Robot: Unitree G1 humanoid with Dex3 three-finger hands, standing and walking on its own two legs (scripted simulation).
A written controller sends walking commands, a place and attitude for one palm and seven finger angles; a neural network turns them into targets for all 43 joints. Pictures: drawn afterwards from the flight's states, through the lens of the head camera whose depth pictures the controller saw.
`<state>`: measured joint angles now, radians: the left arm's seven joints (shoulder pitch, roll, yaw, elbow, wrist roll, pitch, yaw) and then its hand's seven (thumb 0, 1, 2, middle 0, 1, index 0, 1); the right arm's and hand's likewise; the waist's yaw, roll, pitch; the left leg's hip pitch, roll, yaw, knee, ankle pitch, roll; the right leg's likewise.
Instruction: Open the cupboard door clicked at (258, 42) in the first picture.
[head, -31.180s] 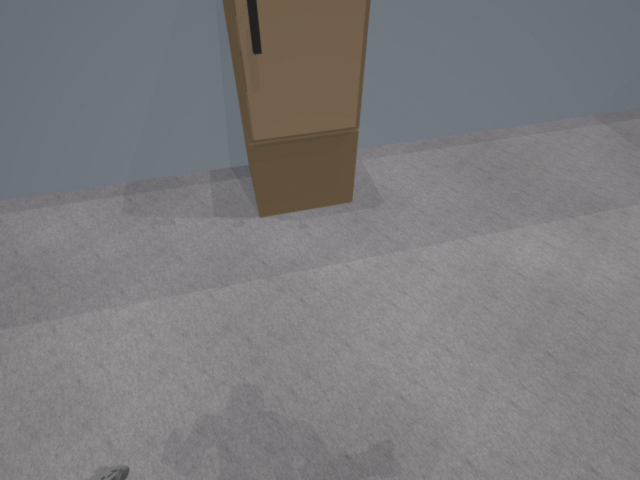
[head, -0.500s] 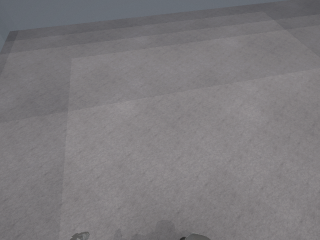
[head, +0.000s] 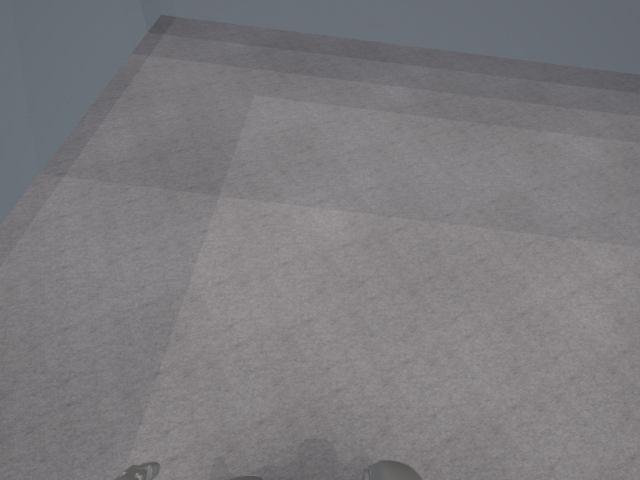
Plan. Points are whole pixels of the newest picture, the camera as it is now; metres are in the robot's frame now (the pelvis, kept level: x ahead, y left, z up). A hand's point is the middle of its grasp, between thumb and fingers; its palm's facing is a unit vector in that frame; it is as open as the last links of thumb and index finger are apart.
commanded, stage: turn to face it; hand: left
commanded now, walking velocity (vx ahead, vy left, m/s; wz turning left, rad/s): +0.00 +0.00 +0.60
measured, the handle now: out of the picture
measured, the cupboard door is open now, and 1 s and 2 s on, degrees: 39 39 39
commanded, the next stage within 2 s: none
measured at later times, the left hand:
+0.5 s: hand out of the picture +0.03 +0.12 -0.14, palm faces +0.33 -0.90 -0.28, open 7.3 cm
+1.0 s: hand out of the picture -0.02 +0.16 -0.15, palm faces +0.60 -0.75 -0.27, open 7.4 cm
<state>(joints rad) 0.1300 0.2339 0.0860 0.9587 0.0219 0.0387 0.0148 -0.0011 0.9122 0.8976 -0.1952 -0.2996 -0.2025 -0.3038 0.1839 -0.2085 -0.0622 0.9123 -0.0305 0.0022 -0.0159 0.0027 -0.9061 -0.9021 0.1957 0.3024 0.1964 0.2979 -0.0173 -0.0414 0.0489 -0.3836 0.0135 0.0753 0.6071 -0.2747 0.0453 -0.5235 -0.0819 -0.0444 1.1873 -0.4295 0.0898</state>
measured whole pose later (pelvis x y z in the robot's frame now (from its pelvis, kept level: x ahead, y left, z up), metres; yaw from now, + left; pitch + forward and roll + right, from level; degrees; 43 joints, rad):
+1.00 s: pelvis +0.04 -0.07 +0.01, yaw +36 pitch +1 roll +0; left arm 0.15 0.24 0.07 0.90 0.02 0.04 0.01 0.00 0.91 0.90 -0.19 -0.30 -0.20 -0.30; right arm 0.15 -0.21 -0.06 0.92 -0.03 0.04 0.00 0.01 -0.90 -0.90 0.20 0.30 0.20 0.30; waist 0.01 -0.01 0.09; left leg -0.27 -0.01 -0.02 0.50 -0.26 0.01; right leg -0.47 -0.09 -0.01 0.96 -0.41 0.10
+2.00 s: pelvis +0.10 -0.08 +0.00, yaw +72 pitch +1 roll +1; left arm 0.14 0.19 0.04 0.86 0.02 0.00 0.02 0.00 0.91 0.90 -0.20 -0.30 -0.20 -0.30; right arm 0.18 -0.24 -0.09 0.95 -0.02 0.07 0.00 0.01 -0.90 -0.90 0.20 0.30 0.20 0.30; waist -0.02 0.05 0.09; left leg -0.43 -0.06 -0.09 0.86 -0.47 -0.03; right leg -0.29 -0.04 -0.07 0.60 -0.33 -0.01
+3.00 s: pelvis +0.14 -0.05 +0.01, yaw +108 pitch +0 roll +2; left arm 0.18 0.16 0.03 0.89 0.02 0.00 0.03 0.00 0.90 0.90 -0.20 -0.30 -0.21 -0.30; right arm 0.18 -0.25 -0.10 0.97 -0.02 0.08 0.02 0.01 -0.90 -0.90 0.20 0.30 0.20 0.30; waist -0.04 0.03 0.10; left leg -0.50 -0.01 -0.01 1.15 -0.42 -0.06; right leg -0.21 -0.08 -0.15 0.51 -0.31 -0.02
